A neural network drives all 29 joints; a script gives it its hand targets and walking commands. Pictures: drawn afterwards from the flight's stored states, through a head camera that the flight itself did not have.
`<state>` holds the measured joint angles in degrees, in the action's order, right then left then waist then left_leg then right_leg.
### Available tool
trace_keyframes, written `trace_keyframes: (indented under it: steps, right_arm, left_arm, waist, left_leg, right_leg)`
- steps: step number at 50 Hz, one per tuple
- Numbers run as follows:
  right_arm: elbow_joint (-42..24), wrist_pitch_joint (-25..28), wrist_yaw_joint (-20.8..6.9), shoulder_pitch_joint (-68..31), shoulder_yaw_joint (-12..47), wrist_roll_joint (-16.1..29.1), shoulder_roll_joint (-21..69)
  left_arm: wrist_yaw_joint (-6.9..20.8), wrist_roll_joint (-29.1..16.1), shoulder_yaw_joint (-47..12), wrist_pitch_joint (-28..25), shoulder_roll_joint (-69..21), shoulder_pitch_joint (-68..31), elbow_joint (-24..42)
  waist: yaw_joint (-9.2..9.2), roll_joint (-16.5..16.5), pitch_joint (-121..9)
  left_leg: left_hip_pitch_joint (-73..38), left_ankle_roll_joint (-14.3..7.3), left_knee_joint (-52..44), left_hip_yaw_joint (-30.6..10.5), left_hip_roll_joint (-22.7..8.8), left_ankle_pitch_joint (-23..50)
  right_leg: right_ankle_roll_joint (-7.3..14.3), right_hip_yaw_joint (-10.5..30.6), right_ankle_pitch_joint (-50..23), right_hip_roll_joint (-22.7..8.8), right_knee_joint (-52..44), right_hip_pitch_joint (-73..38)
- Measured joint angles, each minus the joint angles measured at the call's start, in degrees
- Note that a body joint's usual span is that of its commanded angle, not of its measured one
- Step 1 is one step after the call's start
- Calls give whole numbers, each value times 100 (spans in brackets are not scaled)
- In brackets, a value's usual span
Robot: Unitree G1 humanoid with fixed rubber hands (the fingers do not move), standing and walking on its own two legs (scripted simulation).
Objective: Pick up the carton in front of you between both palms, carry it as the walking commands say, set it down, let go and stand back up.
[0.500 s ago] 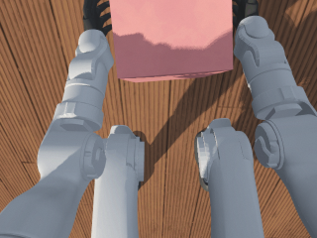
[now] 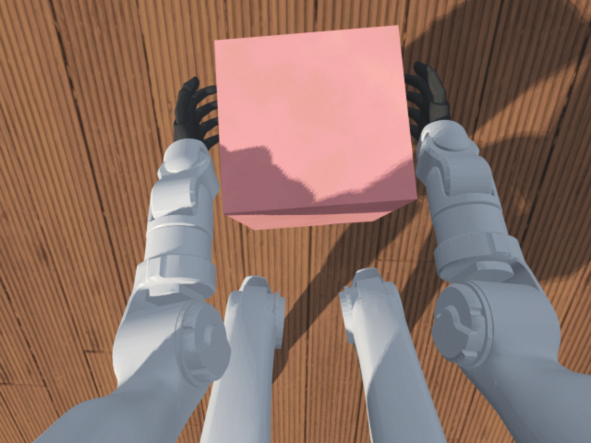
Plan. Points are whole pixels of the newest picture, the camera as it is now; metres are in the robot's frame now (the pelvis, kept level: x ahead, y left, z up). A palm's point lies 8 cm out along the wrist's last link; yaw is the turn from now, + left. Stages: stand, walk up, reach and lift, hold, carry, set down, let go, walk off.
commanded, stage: reach and lift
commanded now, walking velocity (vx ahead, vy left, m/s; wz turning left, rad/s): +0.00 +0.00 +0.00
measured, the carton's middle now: (310, 150) +0.49 -0.02 -0.13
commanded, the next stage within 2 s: none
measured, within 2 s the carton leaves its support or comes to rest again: neither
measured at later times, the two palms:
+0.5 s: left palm (122, 118) +0.44 +0.14 +0.10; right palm (498, 95) +0.44 -0.16 +0.09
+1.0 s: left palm out of the picture +0.41 +0.15 +0.25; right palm out of the picture +0.40 -0.16 +0.25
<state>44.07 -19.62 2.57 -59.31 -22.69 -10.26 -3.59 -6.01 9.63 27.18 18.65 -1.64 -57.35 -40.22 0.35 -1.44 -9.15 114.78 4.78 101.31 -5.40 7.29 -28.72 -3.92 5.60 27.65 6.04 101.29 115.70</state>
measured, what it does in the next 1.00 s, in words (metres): rises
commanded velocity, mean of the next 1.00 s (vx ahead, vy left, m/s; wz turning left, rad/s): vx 0.00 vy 0.00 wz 0.00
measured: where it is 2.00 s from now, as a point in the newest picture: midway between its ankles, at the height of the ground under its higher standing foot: (313, 363)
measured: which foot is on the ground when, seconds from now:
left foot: down 0.00-1.00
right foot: down 0.00-1.00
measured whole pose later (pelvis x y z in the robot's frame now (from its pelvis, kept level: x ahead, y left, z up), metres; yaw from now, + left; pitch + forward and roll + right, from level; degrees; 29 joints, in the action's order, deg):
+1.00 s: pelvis +0.10 +0.00 +0.26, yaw -1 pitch +10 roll +0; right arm 30.3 -23.1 3.2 -16.6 -14.6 -9.7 6.4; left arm -4.3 9.2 15.3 22.0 -7.8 -16.2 -29.8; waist 0.1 -0.5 -9.1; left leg 30.8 1.1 40.6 -8.5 3.7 -19.4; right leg -1.3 8.3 18.5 3.6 40.2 31.3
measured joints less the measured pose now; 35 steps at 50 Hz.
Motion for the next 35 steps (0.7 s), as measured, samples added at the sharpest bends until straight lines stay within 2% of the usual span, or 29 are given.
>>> trace_keyframes:
  steps: [6, 13, 23, 35]
  right_arm:
    - [-409, -98, 57, 574, 189, 164, 136]
    - [-509, -77, 108, 1228, 334, 262, 287]
    - [-430, 107, 103, 2037, 356, 179, 526]
    - [-678, 242, 83, 3101, 490, 137, 766]
  left_arm:
    - [-22, -177, -241, 63, -91, 536, 311]
    - [-38, -289, -445, 29, -175, 1182, 360]
    - [20, -232, -570, -148, -305, 1975, 229]
    - [93, -150, -788, -278, -483, 2944, 357]
  waist:
    - [-8, 5, -147]
    - [-26, 32, -313]
    - [-23, 45, -419]
    - [-35, 47, -327]
  left_leg:
    - [-620, -49, -430, -5, -30, -65]
    - [-1617, -100, -1056, -42, -62, -120]
    - [-3253, -169, -2201, -149, -102, -12]
    - [-5340, -272, -3790, -231, -196, 305]
  right_leg:
    - [7, 46, 60, 8, -432, -617]
    - [51, 80, 117, -3, -1055, -1612]
    - [127, 97, 27, -53, -2208, -3264]
    - [188, 171, -288, -118, -3816, -5367]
